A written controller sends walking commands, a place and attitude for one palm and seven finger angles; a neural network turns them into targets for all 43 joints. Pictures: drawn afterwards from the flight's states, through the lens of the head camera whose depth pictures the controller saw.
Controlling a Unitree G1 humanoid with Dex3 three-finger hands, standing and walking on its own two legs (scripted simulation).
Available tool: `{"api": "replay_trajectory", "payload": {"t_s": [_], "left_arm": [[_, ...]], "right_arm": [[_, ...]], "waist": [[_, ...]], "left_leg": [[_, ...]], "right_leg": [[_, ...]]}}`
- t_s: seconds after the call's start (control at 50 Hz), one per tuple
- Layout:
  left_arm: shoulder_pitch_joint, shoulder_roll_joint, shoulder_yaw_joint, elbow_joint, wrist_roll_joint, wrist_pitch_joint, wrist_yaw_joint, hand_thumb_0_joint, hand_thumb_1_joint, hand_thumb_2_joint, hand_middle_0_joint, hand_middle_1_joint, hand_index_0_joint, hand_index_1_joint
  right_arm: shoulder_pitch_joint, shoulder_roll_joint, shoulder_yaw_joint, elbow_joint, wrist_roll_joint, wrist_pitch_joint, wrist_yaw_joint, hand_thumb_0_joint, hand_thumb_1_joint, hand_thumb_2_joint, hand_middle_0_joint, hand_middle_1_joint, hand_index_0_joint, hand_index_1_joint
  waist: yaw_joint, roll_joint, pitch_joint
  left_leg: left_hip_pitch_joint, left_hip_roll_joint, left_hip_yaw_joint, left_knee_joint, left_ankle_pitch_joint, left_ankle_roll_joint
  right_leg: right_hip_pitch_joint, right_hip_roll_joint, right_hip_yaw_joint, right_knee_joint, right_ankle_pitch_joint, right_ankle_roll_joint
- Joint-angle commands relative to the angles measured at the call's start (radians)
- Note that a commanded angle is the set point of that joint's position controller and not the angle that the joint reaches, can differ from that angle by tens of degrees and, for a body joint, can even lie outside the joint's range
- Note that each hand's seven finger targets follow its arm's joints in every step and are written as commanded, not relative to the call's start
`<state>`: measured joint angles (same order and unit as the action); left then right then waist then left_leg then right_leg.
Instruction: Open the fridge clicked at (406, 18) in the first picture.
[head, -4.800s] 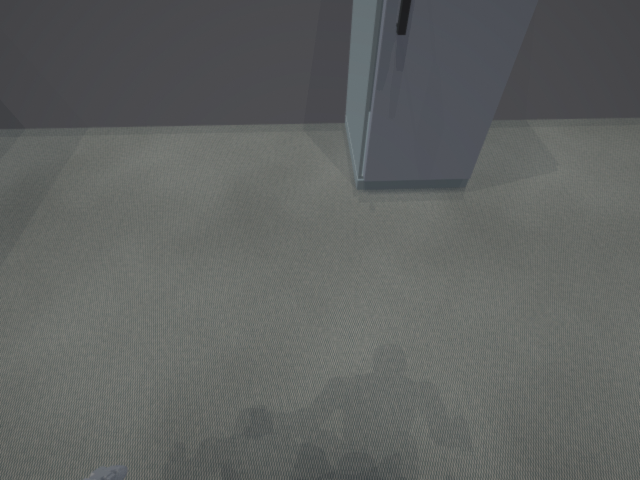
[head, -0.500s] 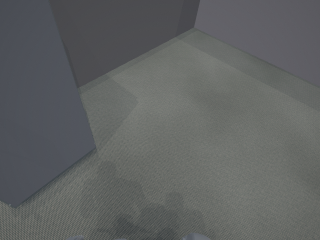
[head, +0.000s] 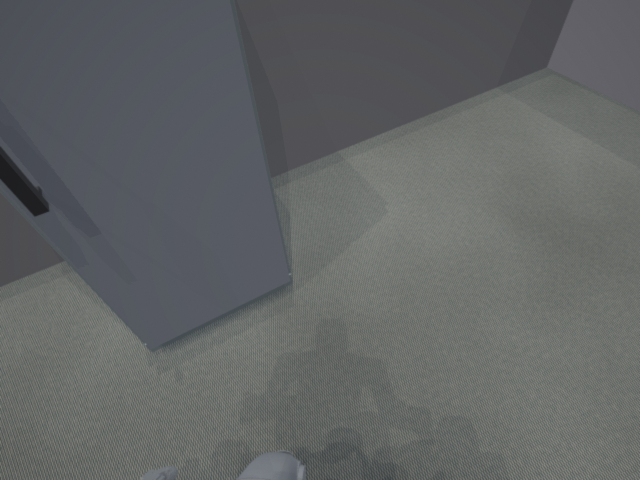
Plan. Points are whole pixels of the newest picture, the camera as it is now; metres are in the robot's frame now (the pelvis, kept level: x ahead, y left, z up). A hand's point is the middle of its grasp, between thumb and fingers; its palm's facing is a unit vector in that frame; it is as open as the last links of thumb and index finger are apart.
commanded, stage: turn to face it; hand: left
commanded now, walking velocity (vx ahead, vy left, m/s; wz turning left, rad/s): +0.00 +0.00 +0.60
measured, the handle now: out of the picture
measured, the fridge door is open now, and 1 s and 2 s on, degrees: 0 0 0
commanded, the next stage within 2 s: take the last steps up to it in 0.76 s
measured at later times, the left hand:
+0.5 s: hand out of the picture -0.04 +0.27 -0.17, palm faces +0.33 -0.90 -0.27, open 7.4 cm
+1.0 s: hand out of the picture -0.08 +0.16 -0.14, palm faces +0.49 -0.83 -0.26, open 7.3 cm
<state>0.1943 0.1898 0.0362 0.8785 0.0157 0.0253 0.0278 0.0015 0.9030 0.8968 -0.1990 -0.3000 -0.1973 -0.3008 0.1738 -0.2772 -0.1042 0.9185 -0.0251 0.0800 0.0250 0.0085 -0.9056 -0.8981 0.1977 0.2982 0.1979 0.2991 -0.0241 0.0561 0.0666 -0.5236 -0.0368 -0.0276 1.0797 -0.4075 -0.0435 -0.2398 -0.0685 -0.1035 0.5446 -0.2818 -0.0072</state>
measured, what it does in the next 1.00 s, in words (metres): steps on the spot, turning left: left foot, then right foot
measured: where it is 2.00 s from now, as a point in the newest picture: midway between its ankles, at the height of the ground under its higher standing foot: outside the picture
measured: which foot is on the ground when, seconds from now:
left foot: up 0.00-0.26, down 0.28-0.72, up 0.74-1.00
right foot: down 0.00-0.28, up 0.30-0.70, down 0.72-1.00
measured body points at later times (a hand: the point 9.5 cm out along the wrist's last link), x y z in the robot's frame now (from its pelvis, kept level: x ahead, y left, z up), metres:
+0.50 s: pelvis -0.03 +0.03 +0.00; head +0.00 +0.06 +0.45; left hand -0.05 +0.31 -0.14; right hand +0.14 -0.18 -0.12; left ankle -0.05 +0.13 -0.74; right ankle +0.00 -0.12 -0.66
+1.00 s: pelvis -0.04 -0.03 +0.01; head -0.02 -0.05 +0.46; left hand -0.10 +0.21 -0.12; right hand +0.10 -0.24 -0.16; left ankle -0.14 +0.10 -0.66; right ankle +0.02 -0.10 -0.74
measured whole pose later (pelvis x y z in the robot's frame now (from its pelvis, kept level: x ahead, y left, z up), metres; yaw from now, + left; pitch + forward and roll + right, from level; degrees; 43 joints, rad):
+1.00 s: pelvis -0.04 -0.03 +0.01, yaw +28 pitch -2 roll +2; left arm 0.25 0.15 0.03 0.96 0.02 -0.01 0.03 0.00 0.91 0.90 -0.20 -0.30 -0.20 -0.30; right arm 0.25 -0.24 -0.08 1.03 -0.03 0.08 0.02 0.01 -0.91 -0.90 0.20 0.30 0.20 0.30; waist -0.01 0.04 0.04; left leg -0.41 0.04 -0.02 1.05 -0.35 -0.06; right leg -0.19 -0.06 -0.16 0.44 -0.22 -0.05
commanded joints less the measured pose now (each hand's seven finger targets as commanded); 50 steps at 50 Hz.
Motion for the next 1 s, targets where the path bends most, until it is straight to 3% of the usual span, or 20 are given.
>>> {"api": "replay_trajectory", "payload": {"t_s": [0.0, 0.08, 0.12, 0.18, 0.22, 0.24, 0.26, 0.28, 0.3, 0.34, 0.38, 0.58, 0.66, 0.68, 0.7, 0.72, 0.74, 0.78, 0.82, 0.98], "left_arm": [[-0.039, 0.195, 0.046, -0.090, 0.011, -0.031, 0.011, 0.000, 0.900, 0.900, -0.200, -0.300, -0.200, -0.300], [0.064, 0.233, 0.055, -0.048, 0.014, -0.026, 0.007, 0.000, 0.900, 0.900, -0.200, -0.300, -0.200, -0.300], [0.089, 0.256, 0.061, -0.039, 0.015, -0.024, 0.004, 0.000, 0.900, 0.900, -0.200, -0.300, -0.200, -0.300], [0.089, 0.266, 0.069, -0.025, 0.016, -0.020, 0.002, 0.000, 0.900, 0.900, -0.200, -0.300, -0.200, -0.300], [0.078, 0.263, 0.073, -0.023, 0.007, -0.013, -0.001, 0.000, 0.900, 0.900, -0.200, -0.300, -0.200, -0.300], [0.074, 0.242, 0.072, -0.030, -0.003, -0.009, -0.006, 0.000, 0.900, 0.900, -0.200, -0.300, -0.200, -0.300], [0.066, 0.178, 0.063, -0.067, -0.009, -0.006, -0.014, 0.000, 0.900, 0.900, -0.200, -0.300, -0.200, -0.300], [-0.021, 0.150, 0.038, -0.108, 0.003, -0.001, -0.011, 0.000, 0.900, 0.900, -0.200, -0.300, -0.200, -0.300], [-0.064, 0.154, 0.043, -0.095, 0.006, 0.011, 0.001, 0.000, 0.900, 0.900, -0.200, -0.300, -0.200, -0.300], [-0.054, 0.161, 0.052, -0.058, -0.004, 0.011, -0.009, 0.000, 0.900, 0.900, -0.200, -0.300, -0.200, -0.300], [-0.001, 0.158, 0.054, -0.024, -0.001, 0.008, -0.018, 0.000, 0.900, 0.900, -0.200, -0.300, -0.200, -0.300], [-0.036, 0.123, 0.034, -0.032, -0.008, 0.005, -0.006, 0.000, 0.900, 0.900, -0.200, -0.300, -0.200, -0.300], [0.080, 0.123, 0.034, 0.001, -0.013, -0.014, 0.003, 0.000, 0.900, 0.900, -0.200, -0.300, -0.200, -0.300], [0.099, 0.161, 0.040, 0.006, -0.006, -0.027, 0.007, 0.000, 0.900, 0.900, -0.200, -0.300, -0.200, -0.300], [0.110, 0.244, 0.054, 0.009, 0.009, -0.040, 0.015, 0.000, 0.900, 0.900, -0.200, -0.300, -0.200, -0.300], [0.100, 0.276, 0.058, -0.009, 0.006, -0.037, 0.011, 0.000, 0.900, 0.900, -0.200, -0.300, -0.200, -0.300], [0.064, 0.250, 0.059, -0.016, 0.003, -0.034, 0.012, 0.000, 0.900, 0.900, -0.200, -0.300, -0.200, -0.300], [-0.023, 0.192, 0.045, -0.030, 0.002, -0.028, 0.012, 0.000, 0.900, 0.900, -0.200, -0.300, -0.200, -0.300], [-0.031, 0.162, 0.038, -0.034, 0.001, -0.036, 0.009, 0.000, 0.900, 0.900, -0.200, -0.300, -0.200, -0.300], [0.178, 0.160, 0.044, 0.073, 0.011, -0.065, 0.000, 0.000, 0.900, 0.900, -0.200, -0.300, -0.200, -0.300]], "right_arm": [[-0.012, -0.058, -0.008, -0.075, 0.004, -0.012, 0.015, 0.000, -0.900, -0.900, 0.200, 0.300, 0.200, 0.300], [-0.121, -0.043, 0.008, -0.102, 0.009, -0.018, 0.015, 0.000, -0.900, -0.900, 0.200, 0.300, 0.200, 0.300], [-0.132, -0.038, 0.015, -0.105, 0.012, -0.023, 0.014, 0.000, -0.900, -0.900, 0.200, 0.300, 0.200, 0.300], [-0.097, -0.035, 0.023, -0.098, 0.018, -0.037, 0.008, 0.000, -0.900, -0.900, 0.200, 0.300, 0.200, 0.300], [-0.034, -0.057, 0.019, -0.083, 0.014, -0.048, 0.004, 0.000, -0.900, -0.900, 0.200, 0.300, 0.200, 0.300], [0.021, -0.106, 0.007, -0.069, 0.012, -0.058, 0.003, 0.000, -0.900, -0.900, 0.200, 0.300, 0.200, 0.300], [0.067, -0.219, -0.020, -0.069, 0.003, -0.067, -0.002, 0.000, -0.900, -0.900, 0.200, 0.300, 0.200, 0.300], [0.139, -0.273, -0.028, -0.049, 0.011, -0.058, -0.005, 0.000, -0.900, -0.900, 0.200, 0.300, 0.200, 0.300], [0.156, -0.232, -0.021, -0.026, 0.009, -0.064, -0.020, 0.000, -0.900, -0.900, 0.200, 0.300, 0.200, 0.300], [0.026, -0.174, -0.001, -0.053, 0.004, -0.062, -0.033, 0.000, -0.900, -0.900, 0.200, 0.300, 0.200, 0.300], [-0.022, -0.148, 0.011, -0.071, 0.006, -0.071, -0.033, 0.000, -0.900, -0.900, 0.200, 0.300, 0.200, 0.300], [0.031, -0.136, 0.006, -0.040, 0.000, -0.058, -0.032, 0.000, -0.900, -0.900, 0.200, 0.300, 0.200, 0.300], [-0.003, -0.124, 0.006, -0.041, 0.008, -0.055, -0.030, 0.000, -0.900, -0.900, 0.200, 0.300, 0.200, 0.300], [0.013, -0.089, 0.010, -0.036, 0.015, -0.058, -0.025, 0.000, -0.900, -0.900, 0.200, 0.300, 0.200, 0.300], [0.039, -0.015, 0.022, -0.049, 0.024, -0.060, -0.019, 0.000, -0.900, -0.900, 0.200, 0.300, 0.200, 0.300], [0.012, -0.039, 0.015, -0.065, 0.015, -0.046, -0.024, 0.000, -0.900, -0.900, 0.200, 0.300, 0.200, 0.300], [0.000, -0.057, 0.006, -0.050, 0.007, -0.028, -0.024, 0.000, -0.900, -0.900, 0.200, 0.300, 0.200, 0.300], [0.033, -0.047, 0.003, -0.006, 0.006, -0.018, -0.013, 0.000, -0.900, -0.900, 0.200, 0.300, 0.200, 0.300], [0.077, -0.031, 0.008, 0.024, 0.003, -0.016, -0.010, 0.000, -0.900, -0.900, 0.200, 0.300, 0.200, 0.300], [-0.019, -0.013, 0.024, 0.024, -0.005, -0.040, 0.002, 0.000, -0.900, -0.900, 0.200, 0.300, 0.200, 0.300]], "waist": [[0.003, -0.245, -0.019], [0.067, -0.237, -0.037], [0.079, -0.253, -0.067], [0.072, -0.278, -0.125], [0.037, -0.249, -0.150], [0.001, -0.141, -0.189], [-0.026, 0.165, -0.203], [-0.064, 0.215, -0.173], [-0.072, 0.215, -0.176], [-0.016, 0.153, -0.084], [0.018, 0.091, -0.094], [-0.008, 0.101, -0.086], [0.050, 0.073, -0.126], [0.055, -0.008, -0.134], [0.052, -0.277, -0.137], [0.066, -0.335, -0.105], [0.060, -0.335, -0.066], [0.008, -0.194, 0.001], [0.000, -0.200, -0.016], [0.090, -0.202, -0.014]], "left_leg": [[-0.021, 0.070, 0.037, 0.098, 0.032, -0.026], [0.020, 0.071, 0.087, -0.129, -0.043, -0.033], [0.058, 0.064, 0.109, -0.210, -0.058, -0.027], [0.138, 0.054, 0.140, -0.380, -0.045, -0.014], [0.281, 0.051, 0.152, -0.587, 0.114, 0.002], [0.444, 0.102, 0.095, -0.695, 0.273, 0.025], [0.615, 0.357, -0.231, -0.715, 0.617, 0.139], [0.586, 0.482, -0.300, -0.707, 0.857, 0.238], [0.534, 0.436, -0.291, -0.704, 0.854, 0.237], [0.414, 0.336, -0.197, -0.723, 0.682, 0.217], [0.407, 0.277, -0.137, -0.734, 0.642, 0.187], [0.378, 0.268, -0.247, -0.738, 0.555, 0.220], [0.286, 0.217, -0.240, -0.644, 0.510, 0.167], [0.204, 0.163, -0.205, -0.572, 0.403, 0.114], [0.024, 0.025, -0.045, -0.382, 0.087, 0.033], [0.023, 0.002, -0.032, -0.203, -0.172, 0.017], [0.041, 0.025, -0.073, -0.068, -0.155, 0.024], [0.023, 0.046, -0.051, 0.074, -0.032, 0.018], [0.022, 0.053, -0.021, 0.108, 0.051, -0.002], [-0.023, 0.112, 0.037, -0.126, 0.037, -0.014]], "right_leg": [[-0.008, -0.249, 0.115, -0.247, 0.135, -0.089], [0.095, -0.290, 0.097, -0.214, 0.260, -0.114], [0.131, -0.302, 0.087, -0.184, 0.345, -0.121], [0.186, -0.313, 0.045, -0.099, 0.482, -0.105], [0.132, -0.286, -0.024, 0.001, 0.458, -0.040], [0.022, -0.256, -0.065, 0.125, 0.367, 0.012], [-0.267, -0.126, -0.104, 0.334, -0.071, 0.091], [-0.362, -0.080, -0.036, 0.483, -0.380, 0.103], [-0.361, -0.078, 0.059, 0.552, -0.345, 0.096], [-0.345, -0.075, 0.087, 0.608, -0.206, 0.097], [-0.308, -0.060, 0.073, 0.598, -0.125, 0.103], [-0.149, 0.012, 0.070, 0.252, -0.163, 0.091], [0.073, 0.031, 0.056, -0.078, 0.040, 0.075], [0.190, -0.027, 0.112, -0.208, 0.125, 0.062], [0.290, -0.270, 0.351, -0.264, 0.231, -0.017], [0.134, -0.405, 0.423, -0.286, 0.261, -0.124], [0.017, -0.373, 0.412, -0.313, 0.146, -0.148], [-0.039, -0.275, 0.282, -0.305, 0.076, -0.117], [-0.006, -0.219, 0.177, -0.290, 0.100, -0.092], [0.161, -0.273, 0.257, -0.388, -0.181, -0.112]]}}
